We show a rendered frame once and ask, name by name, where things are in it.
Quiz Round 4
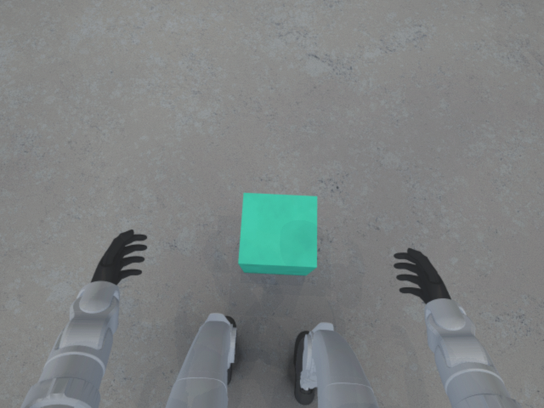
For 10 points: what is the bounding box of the right robot thigh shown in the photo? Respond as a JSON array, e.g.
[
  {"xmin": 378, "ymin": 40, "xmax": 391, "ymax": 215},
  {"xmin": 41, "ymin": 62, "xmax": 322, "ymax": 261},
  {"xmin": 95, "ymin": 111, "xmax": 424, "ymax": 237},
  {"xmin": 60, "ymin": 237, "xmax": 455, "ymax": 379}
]
[{"xmin": 303, "ymin": 330, "xmax": 379, "ymax": 408}]

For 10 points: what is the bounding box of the right robot forearm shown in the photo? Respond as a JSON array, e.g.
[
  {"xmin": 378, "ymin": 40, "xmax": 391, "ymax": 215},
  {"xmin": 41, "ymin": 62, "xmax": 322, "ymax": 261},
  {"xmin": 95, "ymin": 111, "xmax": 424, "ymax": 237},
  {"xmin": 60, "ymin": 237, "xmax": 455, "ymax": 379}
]
[{"xmin": 424, "ymin": 298, "xmax": 522, "ymax": 408}]

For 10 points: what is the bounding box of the left robot hand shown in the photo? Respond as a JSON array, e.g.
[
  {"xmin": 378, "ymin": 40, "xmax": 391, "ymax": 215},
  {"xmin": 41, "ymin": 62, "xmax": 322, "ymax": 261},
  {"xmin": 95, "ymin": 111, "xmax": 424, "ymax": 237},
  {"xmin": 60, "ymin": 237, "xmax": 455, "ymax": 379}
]
[{"xmin": 91, "ymin": 229, "xmax": 147, "ymax": 285}]

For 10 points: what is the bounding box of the robot left foot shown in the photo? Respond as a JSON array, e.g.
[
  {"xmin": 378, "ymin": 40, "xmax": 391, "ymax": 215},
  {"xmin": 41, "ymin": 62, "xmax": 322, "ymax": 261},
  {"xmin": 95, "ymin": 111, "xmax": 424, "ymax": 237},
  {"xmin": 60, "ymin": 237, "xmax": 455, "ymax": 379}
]
[{"xmin": 225, "ymin": 316, "xmax": 236, "ymax": 386}]

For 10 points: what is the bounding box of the left robot forearm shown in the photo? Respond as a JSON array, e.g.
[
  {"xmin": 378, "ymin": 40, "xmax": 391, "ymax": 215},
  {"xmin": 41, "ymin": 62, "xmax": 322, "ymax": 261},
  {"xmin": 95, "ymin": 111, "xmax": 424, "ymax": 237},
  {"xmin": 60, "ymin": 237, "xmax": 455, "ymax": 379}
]
[{"xmin": 20, "ymin": 280, "xmax": 120, "ymax": 408}]

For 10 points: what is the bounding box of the carton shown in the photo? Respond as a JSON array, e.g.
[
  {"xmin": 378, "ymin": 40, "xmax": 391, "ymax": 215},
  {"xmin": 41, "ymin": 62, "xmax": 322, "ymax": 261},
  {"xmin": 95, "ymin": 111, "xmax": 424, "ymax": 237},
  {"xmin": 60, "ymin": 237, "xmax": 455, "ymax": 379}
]
[{"xmin": 238, "ymin": 193, "xmax": 317, "ymax": 275}]

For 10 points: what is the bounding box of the right robot hand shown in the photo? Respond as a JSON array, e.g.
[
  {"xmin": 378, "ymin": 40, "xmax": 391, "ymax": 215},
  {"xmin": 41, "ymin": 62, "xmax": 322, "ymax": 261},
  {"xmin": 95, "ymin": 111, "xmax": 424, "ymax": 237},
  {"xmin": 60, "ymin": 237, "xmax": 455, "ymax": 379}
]
[{"xmin": 394, "ymin": 248, "xmax": 451, "ymax": 304}]

